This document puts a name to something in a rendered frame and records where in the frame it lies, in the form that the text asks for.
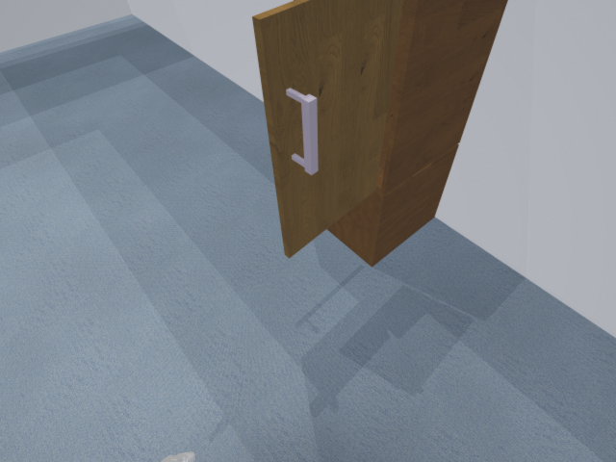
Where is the handle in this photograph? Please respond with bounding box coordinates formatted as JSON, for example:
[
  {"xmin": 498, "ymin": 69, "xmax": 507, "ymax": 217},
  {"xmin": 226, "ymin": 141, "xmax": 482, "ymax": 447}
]
[{"xmin": 286, "ymin": 88, "xmax": 319, "ymax": 175}]

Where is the cupboard door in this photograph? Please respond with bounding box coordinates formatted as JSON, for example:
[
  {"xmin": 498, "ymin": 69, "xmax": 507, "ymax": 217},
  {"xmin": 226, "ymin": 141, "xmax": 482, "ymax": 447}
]
[{"xmin": 252, "ymin": 0, "xmax": 403, "ymax": 259}]

